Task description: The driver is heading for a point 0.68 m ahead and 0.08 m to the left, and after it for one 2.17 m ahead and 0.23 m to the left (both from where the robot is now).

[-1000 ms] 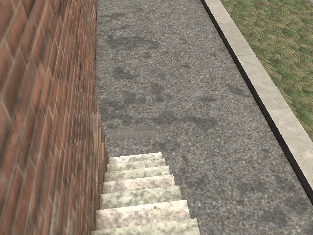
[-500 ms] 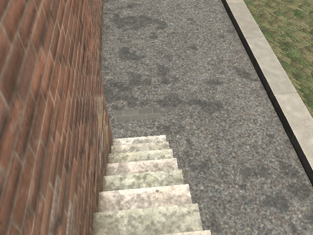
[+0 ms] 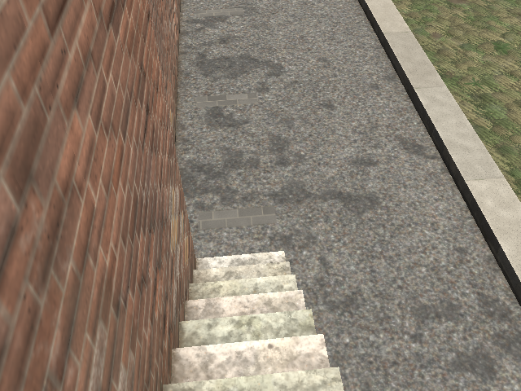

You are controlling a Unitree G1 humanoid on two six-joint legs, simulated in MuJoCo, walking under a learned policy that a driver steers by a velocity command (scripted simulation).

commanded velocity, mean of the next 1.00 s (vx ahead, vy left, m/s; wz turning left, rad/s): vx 0.46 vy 0.00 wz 0.00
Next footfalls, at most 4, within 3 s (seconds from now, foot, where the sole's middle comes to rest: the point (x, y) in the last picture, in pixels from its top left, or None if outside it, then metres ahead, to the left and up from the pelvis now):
0.58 right None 0.26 -0.05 -0.95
1.00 left None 0.47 0.16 -1.15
1.48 right None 0.74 0.00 -1.34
1.98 left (222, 373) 0.95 0.22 -1.54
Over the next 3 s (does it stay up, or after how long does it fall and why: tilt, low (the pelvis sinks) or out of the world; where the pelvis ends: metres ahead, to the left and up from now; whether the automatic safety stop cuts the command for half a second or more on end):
stays up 1.36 0.18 -1.13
